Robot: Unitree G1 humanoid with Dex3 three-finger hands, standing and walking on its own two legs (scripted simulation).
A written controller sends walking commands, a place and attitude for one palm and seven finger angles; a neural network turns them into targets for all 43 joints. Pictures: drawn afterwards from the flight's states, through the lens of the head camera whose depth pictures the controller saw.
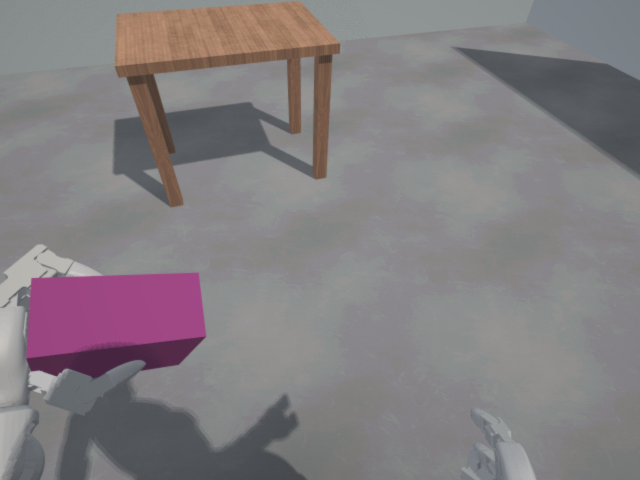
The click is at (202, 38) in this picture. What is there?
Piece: table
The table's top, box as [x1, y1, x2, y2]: [115, 1, 339, 77]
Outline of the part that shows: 339,43 299,1 117,14 116,20 115,68 118,77 331,54 339,53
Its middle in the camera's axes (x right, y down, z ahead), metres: -0.41 -0.85 +1.60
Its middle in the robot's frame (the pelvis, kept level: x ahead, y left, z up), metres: +1.73 +0.50 -0.12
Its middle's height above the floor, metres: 0.65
